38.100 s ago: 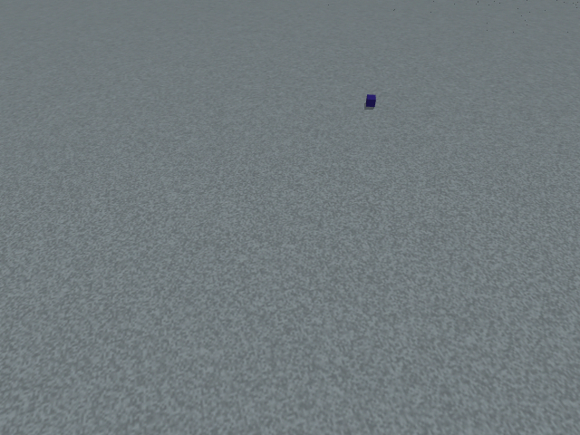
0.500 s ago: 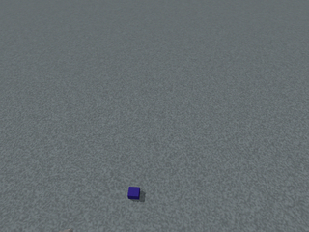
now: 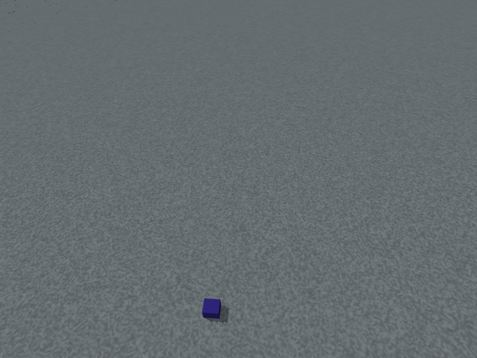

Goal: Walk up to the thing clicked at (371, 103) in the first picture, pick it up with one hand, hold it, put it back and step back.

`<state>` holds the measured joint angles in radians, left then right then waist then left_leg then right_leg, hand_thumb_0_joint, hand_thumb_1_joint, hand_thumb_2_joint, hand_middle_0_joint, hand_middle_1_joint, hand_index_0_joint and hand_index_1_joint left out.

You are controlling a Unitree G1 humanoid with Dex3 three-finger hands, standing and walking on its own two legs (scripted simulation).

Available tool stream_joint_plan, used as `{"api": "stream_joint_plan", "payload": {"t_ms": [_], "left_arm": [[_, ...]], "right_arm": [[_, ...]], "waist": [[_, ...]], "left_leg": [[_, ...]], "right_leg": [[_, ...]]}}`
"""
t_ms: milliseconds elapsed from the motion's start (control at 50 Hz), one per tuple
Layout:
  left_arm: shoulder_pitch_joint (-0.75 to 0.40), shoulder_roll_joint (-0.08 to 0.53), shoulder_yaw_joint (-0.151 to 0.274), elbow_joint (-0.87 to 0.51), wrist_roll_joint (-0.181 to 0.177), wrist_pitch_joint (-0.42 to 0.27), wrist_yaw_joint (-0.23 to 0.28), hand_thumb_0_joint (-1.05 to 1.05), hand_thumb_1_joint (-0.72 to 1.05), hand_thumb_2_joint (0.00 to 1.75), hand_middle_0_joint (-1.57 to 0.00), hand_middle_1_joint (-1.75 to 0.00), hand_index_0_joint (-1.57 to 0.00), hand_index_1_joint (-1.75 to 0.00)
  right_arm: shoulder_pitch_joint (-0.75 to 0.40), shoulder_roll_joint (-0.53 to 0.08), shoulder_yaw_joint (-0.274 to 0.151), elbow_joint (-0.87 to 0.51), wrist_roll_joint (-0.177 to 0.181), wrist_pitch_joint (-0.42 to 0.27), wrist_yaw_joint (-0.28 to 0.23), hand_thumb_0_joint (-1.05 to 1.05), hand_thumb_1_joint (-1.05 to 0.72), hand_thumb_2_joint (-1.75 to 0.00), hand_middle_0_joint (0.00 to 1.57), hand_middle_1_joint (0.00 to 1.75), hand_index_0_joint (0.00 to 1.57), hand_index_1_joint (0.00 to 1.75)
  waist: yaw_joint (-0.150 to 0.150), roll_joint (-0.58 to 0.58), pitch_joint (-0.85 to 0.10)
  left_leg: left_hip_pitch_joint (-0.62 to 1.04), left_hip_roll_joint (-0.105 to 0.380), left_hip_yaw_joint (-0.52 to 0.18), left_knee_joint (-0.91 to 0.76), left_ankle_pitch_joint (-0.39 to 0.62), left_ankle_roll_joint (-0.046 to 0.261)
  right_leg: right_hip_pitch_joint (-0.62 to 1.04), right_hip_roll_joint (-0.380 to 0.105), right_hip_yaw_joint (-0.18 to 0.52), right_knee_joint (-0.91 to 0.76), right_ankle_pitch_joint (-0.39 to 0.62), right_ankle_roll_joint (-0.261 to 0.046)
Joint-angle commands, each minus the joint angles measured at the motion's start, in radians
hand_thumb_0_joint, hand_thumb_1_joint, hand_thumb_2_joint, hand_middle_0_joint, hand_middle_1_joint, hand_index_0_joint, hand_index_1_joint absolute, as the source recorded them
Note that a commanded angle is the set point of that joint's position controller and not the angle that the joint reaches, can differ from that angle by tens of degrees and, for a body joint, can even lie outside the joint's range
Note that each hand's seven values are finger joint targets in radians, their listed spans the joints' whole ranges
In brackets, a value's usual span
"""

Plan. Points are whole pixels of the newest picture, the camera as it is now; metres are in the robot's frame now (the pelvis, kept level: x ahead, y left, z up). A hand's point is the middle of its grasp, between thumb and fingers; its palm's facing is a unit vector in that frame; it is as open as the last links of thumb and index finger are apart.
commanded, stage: stand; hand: left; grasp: from above
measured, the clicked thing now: (211, 308) +0.51 +0.17 -0.75
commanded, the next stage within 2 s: step back in 1.70 s
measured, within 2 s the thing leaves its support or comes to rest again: neither
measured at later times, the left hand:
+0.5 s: hand out of the picture +0.06 +0.23 -0.16, palm faces +0.00 -0.94 -0.34, open 7.4 cm
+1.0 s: hand out of the picture +0.10 +0.23 -0.15, palm faces +0.00 -0.94 -0.34, open 7.4 cm
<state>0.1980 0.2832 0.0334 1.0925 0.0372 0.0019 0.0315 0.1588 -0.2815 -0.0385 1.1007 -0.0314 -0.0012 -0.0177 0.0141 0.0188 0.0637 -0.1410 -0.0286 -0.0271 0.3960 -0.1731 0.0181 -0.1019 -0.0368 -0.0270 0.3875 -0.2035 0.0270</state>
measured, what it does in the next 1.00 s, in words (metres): stands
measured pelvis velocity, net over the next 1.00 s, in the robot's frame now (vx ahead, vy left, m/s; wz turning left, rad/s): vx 0.03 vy -0.02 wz -0.01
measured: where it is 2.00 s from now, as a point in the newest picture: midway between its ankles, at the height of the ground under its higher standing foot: outside the picture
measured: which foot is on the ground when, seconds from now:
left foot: down 0.00-1.00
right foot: down 0.00-1.00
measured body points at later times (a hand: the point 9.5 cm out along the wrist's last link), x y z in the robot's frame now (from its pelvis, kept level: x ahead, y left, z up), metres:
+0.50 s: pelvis +0.00 -0.01 +0.00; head +0.01 -0.02 +0.45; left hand +0.06 +0.28 -0.13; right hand +0.06 -0.30 -0.14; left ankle +0.03 +0.11 -0.74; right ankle +0.01 -0.14 -0.74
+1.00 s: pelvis +0.03 -0.02 +0.00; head +0.03 -0.02 +0.45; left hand +0.10 +0.28 -0.13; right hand +0.10 -0.31 -0.14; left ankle +0.03 +0.11 -0.74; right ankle +0.01 -0.14 -0.74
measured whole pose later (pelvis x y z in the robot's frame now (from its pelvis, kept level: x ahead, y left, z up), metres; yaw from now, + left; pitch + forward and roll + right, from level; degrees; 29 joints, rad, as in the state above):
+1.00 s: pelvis +0.03 -0.02 +0.00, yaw +0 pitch -3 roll +0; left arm 0.10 0.31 0.03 1.14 0.02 -0.01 0.02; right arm 0.11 -0.33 -0.01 1.15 -0.02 -0.01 -0.02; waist 0.00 0.02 0.05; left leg -0.10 0.00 -0.03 0.31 -0.17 -0.01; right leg -0.07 -0.01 -0.03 0.31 -0.20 0.00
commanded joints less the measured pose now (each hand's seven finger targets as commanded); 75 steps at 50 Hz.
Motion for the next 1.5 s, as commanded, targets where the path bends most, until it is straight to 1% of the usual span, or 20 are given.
{"api": "stream_joint_plan", "payload": {"t_ms": [0, 60, 100, 140, 180, 220, 280, 380, 400, 500, 600, 680, 760, 820, 860, 1080, 1180, 1260, 1440, 1480], "left_arm": [[-0.046, 0.192, 0.036, -0.041, -0.005, -0.022, 0.009, 0.00, 0.90, 0.90, -0.20, -0.30, -0.20, -0.30], [-0.052, 0.193, 0.034, -0.033, -0.008, -0.021, 0.007, 0.00, 0.90, 0.90, -0.20, -0.30, -0.20, -0.30], [-0.043, 0.193, 0.030, -0.021, -0.006, -0.024, 0.006, 0.00, 0.90, 0.90, -0.20, -0.30, -0.20, -0.30], [-0.064, 0.210, 0.035, -0.023, -0.010, -0.026, 0.005, 0.00, 0.90, 0.90, -0.20, -0.30, -0.20, -0.30], [-0.052, 0.203, 0.032, -0.016, -0.009, -0.025, 0.004, 0.00, 0.90, 0.90, -0.20, -0.30, -0.20, -0.30], [-0.058, 0.208, 0.032, -0.013, -0.012, -0.024, 0.002, 0.00, 0.90, 0.90, -0.20, -0.30, -0.20, -0.30], [-0.070, 0.216, 0.033, -0.010, -0.012, -0.022, 0.001, 0.00, 0.90, 0.90, -0.20, -0.30, -0.20, -0.30], [-0.074, 0.213, 0.029, -0.004, -0.014, -0.024, -0.002, 0.00, 0.90, 0.90, -0.20, -0.30, -0.20, -0.30], [-0.072, 0.214, 0.030, -0.003, -0.014, -0.026, -0.003, 0.00, 0.90, 0.90, -0.20, -0.30, -0.20, -0.30], [-0.090, 0.217, 0.029, -0.005, -0.017, -0.030, -0.002, 0.00, 0.90, 0.90, -0.20, -0.30, -0.20, -0.30], [-0.096, 0.225, 0.031, 0.004, -0.019, -0.025, -0.004, 0.00, 0.90, 0.90, -0.20, -0.30, -0.20, -0.30], [-0.111, 0.224, 0.031, -0.004, -0.020, -0.031, -0.006, 0.00, 0.90, 0.90, -0.20, -0.30, -0.20, -0.30], [-0.111, 0.226, 0.030, -0.001, -0.021, -0.029, -0.006, 0.00, 0.90, 0.90, -0.20, -0.30, -0.20, -0.30], [-0.118, 0.224, 0.031, -0.006, -0.025, -0.032, -0.005, 0.00, 0.90, 0.90, -0.20, -0.30, -0.20, -0.30], [-0.117, 0.223, 0.030, -0.005, -0.024, -0.032, -0.005, 0.00, 0.90, 0.90, -0.20, -0.30, -0.20, -0.30], [-0.127, 0.232, 0.027, -0.006, -0.021, -0.031, -0.005, 0.00, 0.90, 0.90, -0.20, -0.30, -0.20, -0.30], [-0.138, 0.241, 0.029, -0.016, -0.024, -0.034, -0.007, 0.00, 0.90, 0.90, -0.20, -0.30, -0.20, -0.30], [-0.139, 0.239, 0.026, -0.015, -0.023, -0.033, -0.010, 0.00, 0.90, 0.90, -0.20, -0.30, -0.20, -0.30], [-0.127, 0.246, 0.021, -0.020, -0.021, -0.037, -0.010, 0.00, 0.90, 0.90, -0.20, -0.30, -0.20, -0.30], [-0.128, 0.250, 0.021, -0.017, -0.024, -0.036, -0.011, 0.00, 0.90, 0.90, -0.20, -0.30, -0.20, -0.30]], "right_arm": [[-0.051, -0.188, -0.036, -0.054, 0.006, -0.020, -0.007, 0.00, -0.90, -0.90, 0.20, 0.30, 0.20, 0.30], [-0.052, -0.190, -0.031, -0.045, 0.005, -0.019, -0.007, 0.00, -0.90, -0.90, 0.20, 0.30, 0.20, 0.30], [-0.053, -0.190, -0.031, -0.042, 0.006, -0.017, -0.004, 0.00, -0.90, -0.90, 0.20, 0.30, 0.20, 0.30], [-0.039, -0.192, -0.029, -0.036, 0.006, -0.019, -0.005, 0.00, -0.90, -0.90, 0.20, 0.30, 0.20, 0.30], [-0.053, -0.200, -0.028, -0.035, 0.009, -0.021, -0.004, 0.00, -0.90, -0.90, 0.20, 0.30, 0.20, 0.30], [-0.051, -0.205, -0.025, -0.029, 0.008, -0.020, -0.003, 0.00, -0.90, -0.90, 0.20, 0.30, 0.20, 0.30], [-0.049, -0.206, -0.023, -0.025, 0.008, -0.018, -0.004, 0.00, -0.90, -0.90, 0.20, 0.30, 0.20, 0.30], [-0.054, -0.215, -0.020, -0.021, 0.009, -0.022, -0.004, 0.00, -0.90, -0.90, 0.20, 0.30, 0.20, 0.30], [-0.054, -0.219, -0.020, -0.022, 0.010, -0.023, -0.004, 0.00, -0.90, -0.90, 0.20, 0.30, 0.20, 0.30], [-0.051, -0.219, -0.015, -0.016, 0.012, -0.026, -0.004, 0.00, -0.90, -0.90, 0.20, 0.30, 0.20, 0.30], [-0.061, -0.219, -0.013, -0.011, 0.013, -0.023, -0.005, 0.00, -0.90, -0.90, 0.20, 0.30, 0.20, 0.30], [-0.057, -0.227, -0.011, -0.009, 0.012, -0.028, -0.004, 0.00, -0.90, -0.90, 0.20, 0.30, 0.20, 0.30], [-0.071, -0.227, -0.009, -0.010, 0.014, -0.029, -0.005, 0.00, -0.90, -0.90, 0.20, 0.30, 0.20, 0.30], [-0.071, -0.234, -0.010, -0.008, 0.014, -0.032, -0.008, 0.00, -0.90, -0.90, 0.20, 0.30, 0.20, 0.30], [-0.068, -0.237, -0.009, -0.007, 0.015, -0.034, -0.008, 0.00, -0.90, -0.90, 0.20, 0.30, 0.20, 0.30], [-0.092, -0.241, -0.009, -0.009, 0.017, -0.025, -0.005, 0.00, -0.90, -0.90, 0.20, 0.30, 0.20, 0.30], [-0.097, -0.248, -0.009, -0.013, 0.017, -0.031, -0.005, 0.00, -0.90, -0.90, 0.20, 0.30, 0.20, 0.30], [-0.099, -0.244, -0.007, -0.011, 0.016, -0.030, -0.004, 0.00, -0.90, -0.90, 0.20, 0.30, 0.20, 0.30], [-0.097, -0.245, -0.007, -0.015, 0.017, -0.029, 0.001, 0.00, -0.90, -0.90, 0.20, 0.30, 0.20, 0.30], [-0.089, -0.248, -0.006, -0.011, 0.017, -0.028, 0.001, 0.00, -0.90, -0.90, 0.20, 0.30, 0.20, 0.30]], "waist": [[-0.001, -0.020, -0.015], [0.000, 0.006, 0.001], [0.002, -0.037, 0.010], [-0.008, -0.012, -0.020], [0.000, -0.014, -0.019], [0.000, -0.001, 0.004], [-0.005, -0.004, -0.004], [-0.003, -0.003, -0.001], [-0.003, -0.006, -0.035], [-0.008, -0.017, -0.054], [-0.008, -0.023, -0.019], [-0.013, -0.009, -0.068], [-0.009, -0.021, -0.063], [-0.008, -0.009, -0.112], [-0.009, -0.016, -0.119], [-0.011, -0.030, -0.064], [-0.013, 0.004, -0.106], [-0.011, -0.013, -0.078], [-0.014, -0.032, -0.086], [-0.015, -0.020, -0.080]], "left_leg": [[-0.005, 0.111, -0.126, -0.111, -0.048, 0.009], [-0.041, 0.117, -0.132, -0.133, -0.085, 0.010], [-0.021, 0.112, -0.120, -0.114, -0.047, 0.011], [-0.008, 0.116, -0.117, -0.115, -0.032, 0.010], [0.000, 0.117, -0.120, -0.113, -0.015, 0.009], [-0.030, 0.119, -0.123, -0.130, -0.066, 0.008], [-0.026, 0.122, -0.120, -0.131, -0.066, 0.010], [-0.034, 0.126, -0.121, -0.135, -0.037, 0.010], [-0.007, 0.126, -0.115, -0.126, -0.016, 0.011], [0.029, 0.131, -0.106, -0.113, 0.080, 0.012], [0.001, 0.132, -0.113, -0.132, 0.041, 0.008], [0.028, 0.134, -0.100, -0.119, 0.097, 0.008], [0.038, 0.138, -0.102, -0.121, 0.141, 0.004], [0.063, 0.148, -0.094, -0.098, 0.261, 0.009], [0.065, 0.146, -0.088, -0.096, 0.277, 0.009], [0.033, 0.144, -0.092, -0.116, 0.183, 0.000], [0.059, 0.150, -0.089, -0.114, 0.215, 0.003], [0.035, 0.148, -0.092, -0.129, 0.169, -0.002], [0.050, 0.148, -0.093, -0.124, 0.182, 0.002], [0.045, 0.149, -0.095, -0.132, 0.145, 0.003]], "right_leg": [[-0.041, -0.074, 0.090, -0.106, -0.047, -0.036], [-0.029, -0.069, 0.083, -0.100, -0.042, -0.035], [-0.046, -0.077, 0.096, -0.125, -0.072, -0.035], [-0.028, -0.080, 0.100, -0.118, -0.037, -0.036], [-0.029, -0.082, 0.099, -0.124, -0.027, -0.039], [-0.034, -0.071, 0.092, -0.121, -0.049, -0.035], [-0.036, -0.074, 0.096, -0.120, -0.055, -0.038], [-0.020, -0.076, 0.094, -0.120, -0.035, -0.040], [-0.010, -0.082, 0.102, -0.123, -0.012, -0.041], [-0.005, -0.087, 0.099, -0.124, 0.059, -0.041], [-0.018, -0.082, 0.094, -0.130, 0.006, -0.042], [0.011, -0.088, 0.100, -0.125, 0.076, -0.041], [0.010, -0.087, 0.091, -0.121, 0.106, -0.041], [0.056, -0.095, 0.088, -0.102, 0.223, -0.039], [0.070, -0.096, 0.087, -0.099, 0.252, -0.039], [0.044, -0.094, 0.084, -0.134, 0.168, -0.034], [0.060, -0.099, 0.092, -0.120, 0.193, -0.043], [0.042, -0.091, 0.087, -0.127, 0.133, -0.041], [0.037, -0.094, 0.085, -0.130, 0.165, -0.042], [0.038, -0.094, 0.090, -0.134, 0.124, -0.044]]}}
